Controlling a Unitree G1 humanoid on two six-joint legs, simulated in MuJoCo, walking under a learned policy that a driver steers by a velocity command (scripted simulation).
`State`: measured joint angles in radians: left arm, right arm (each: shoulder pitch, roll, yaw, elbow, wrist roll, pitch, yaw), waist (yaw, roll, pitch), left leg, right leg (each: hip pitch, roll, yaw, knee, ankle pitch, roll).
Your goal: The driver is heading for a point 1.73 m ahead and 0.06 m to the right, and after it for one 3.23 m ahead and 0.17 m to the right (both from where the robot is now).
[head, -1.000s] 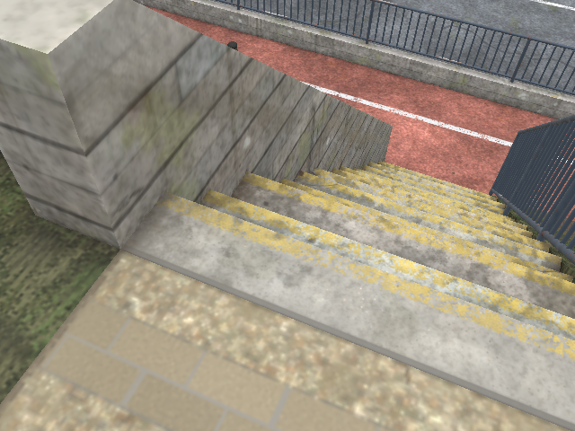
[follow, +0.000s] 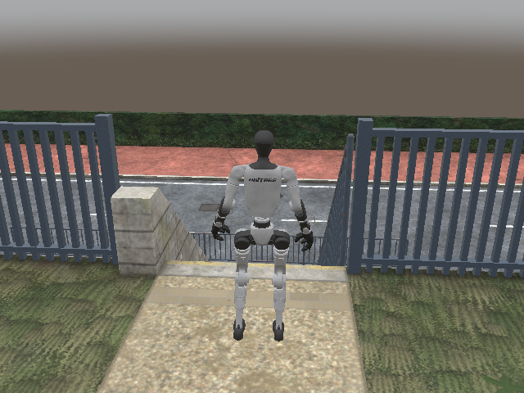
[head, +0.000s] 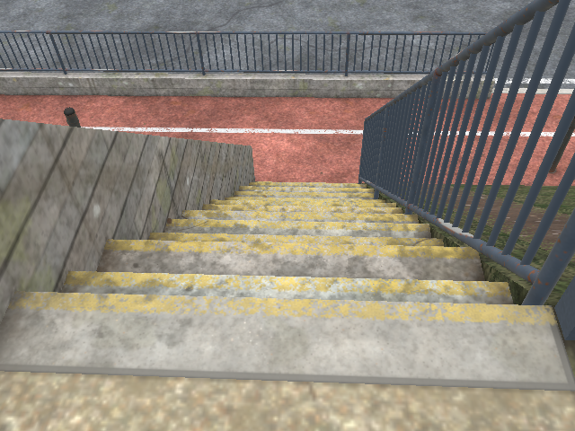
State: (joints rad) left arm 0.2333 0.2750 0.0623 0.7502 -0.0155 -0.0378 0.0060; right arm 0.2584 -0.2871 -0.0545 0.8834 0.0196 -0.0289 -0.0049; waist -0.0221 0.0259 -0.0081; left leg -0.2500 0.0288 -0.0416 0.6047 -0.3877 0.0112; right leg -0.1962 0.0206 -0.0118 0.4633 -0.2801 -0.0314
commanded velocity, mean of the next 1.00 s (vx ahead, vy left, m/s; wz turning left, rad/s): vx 0.46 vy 0.00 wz -0.01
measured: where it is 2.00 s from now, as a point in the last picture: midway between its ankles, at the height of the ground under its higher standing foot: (294, 348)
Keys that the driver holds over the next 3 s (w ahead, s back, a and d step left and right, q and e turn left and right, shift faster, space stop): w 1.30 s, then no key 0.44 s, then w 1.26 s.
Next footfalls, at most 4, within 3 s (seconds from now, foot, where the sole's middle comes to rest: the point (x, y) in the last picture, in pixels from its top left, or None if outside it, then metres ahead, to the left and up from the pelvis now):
0.40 left None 0.35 0.14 -0.77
0.92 right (335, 384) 0.63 -0.08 -0.77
1.40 left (250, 330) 0.78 0.13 -0.77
1.78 right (337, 338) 0.75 -0.09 -0.77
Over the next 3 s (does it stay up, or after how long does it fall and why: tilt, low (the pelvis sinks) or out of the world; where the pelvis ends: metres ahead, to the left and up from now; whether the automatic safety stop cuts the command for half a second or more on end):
stays up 1.01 0.03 -0.26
